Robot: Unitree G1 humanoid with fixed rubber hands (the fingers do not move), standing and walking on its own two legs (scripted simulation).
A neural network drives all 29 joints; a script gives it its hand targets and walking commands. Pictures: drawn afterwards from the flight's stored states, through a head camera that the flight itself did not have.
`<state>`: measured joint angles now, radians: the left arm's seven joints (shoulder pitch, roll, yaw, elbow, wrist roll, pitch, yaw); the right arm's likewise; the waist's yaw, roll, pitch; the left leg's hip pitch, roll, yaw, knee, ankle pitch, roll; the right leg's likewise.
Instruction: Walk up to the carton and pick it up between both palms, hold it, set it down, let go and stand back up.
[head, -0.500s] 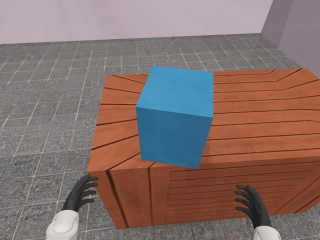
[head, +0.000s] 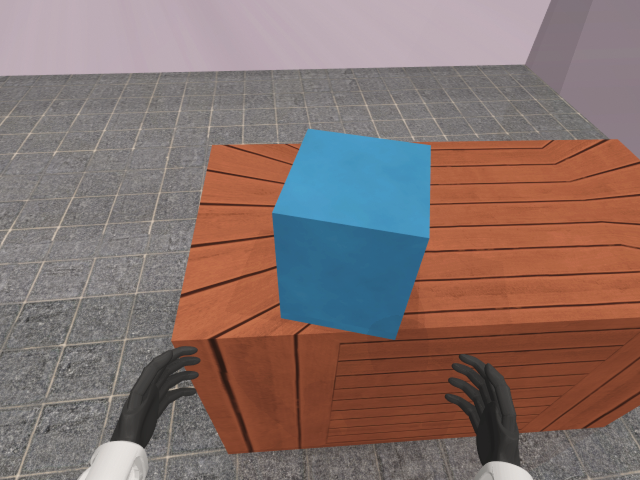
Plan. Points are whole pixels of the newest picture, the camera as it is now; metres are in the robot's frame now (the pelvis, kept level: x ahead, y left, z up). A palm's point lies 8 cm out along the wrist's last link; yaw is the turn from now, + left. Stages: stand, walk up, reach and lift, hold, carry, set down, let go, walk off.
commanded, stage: reach and lift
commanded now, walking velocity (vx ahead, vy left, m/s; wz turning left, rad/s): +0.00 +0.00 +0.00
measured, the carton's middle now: (352, 235) +0.48 -0.01 +0.01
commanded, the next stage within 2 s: none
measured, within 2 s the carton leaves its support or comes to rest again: neither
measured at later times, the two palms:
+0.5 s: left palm (196, 335) +0.26 +0.19 +0.05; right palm (495, 359) +0.25 -0.18 +0.04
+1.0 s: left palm (207, 254) +0.34 +0.18 +0.11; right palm (491, 279) +0.32 -0.17 +0.11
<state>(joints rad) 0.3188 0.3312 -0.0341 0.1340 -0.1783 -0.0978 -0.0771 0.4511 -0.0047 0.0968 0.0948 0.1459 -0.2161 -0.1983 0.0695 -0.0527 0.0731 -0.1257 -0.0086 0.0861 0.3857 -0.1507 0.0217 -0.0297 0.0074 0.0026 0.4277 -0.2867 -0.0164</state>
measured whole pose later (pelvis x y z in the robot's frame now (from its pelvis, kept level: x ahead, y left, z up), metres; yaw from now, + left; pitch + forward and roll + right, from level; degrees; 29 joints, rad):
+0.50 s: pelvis +0.01 -0.01 +0.00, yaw +0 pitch -5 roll +1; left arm 0.08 0.34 -0.11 0.07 -0.25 0.20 -0.04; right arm 0.12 -0.06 0.07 0.05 0.14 0.18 -0.24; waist 0.01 -0.02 0.04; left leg -0.12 -0.01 0.09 0.36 -0.15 0.02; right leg -0.04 0.01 0.00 0.43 -0.30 -0.02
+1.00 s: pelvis +0.01 -0.01 +0.00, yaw +0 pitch -6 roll +1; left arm -0.29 0.35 -0.02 0.17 -0.25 0.35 -0.06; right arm -0.26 -0.09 0.06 0.11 0.21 0.29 -0.27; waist -0.03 -0.03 0.10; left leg -0.12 -0.01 0.09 0.35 -0.14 0.02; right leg -0.04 0.01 0.00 0.43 -0.29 -0.02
